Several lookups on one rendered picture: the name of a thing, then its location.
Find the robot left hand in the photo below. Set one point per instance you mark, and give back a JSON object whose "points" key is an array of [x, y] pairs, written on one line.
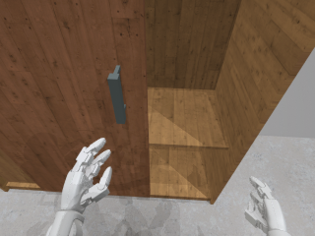
{"points": [[80, 179]]}

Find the robot right hand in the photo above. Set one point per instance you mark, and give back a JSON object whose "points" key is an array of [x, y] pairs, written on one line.
{"points": [[270, 215]]}

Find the left robot forearm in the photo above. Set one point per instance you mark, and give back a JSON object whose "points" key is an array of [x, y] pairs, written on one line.
{"points": [[66, 223]]}

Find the handle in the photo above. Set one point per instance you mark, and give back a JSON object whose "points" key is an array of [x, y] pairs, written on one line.
{"points": [[116, 94]]}

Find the wardrobe door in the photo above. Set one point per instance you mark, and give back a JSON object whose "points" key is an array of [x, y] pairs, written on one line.
{"points": [[55, 58], [10, 171]]}

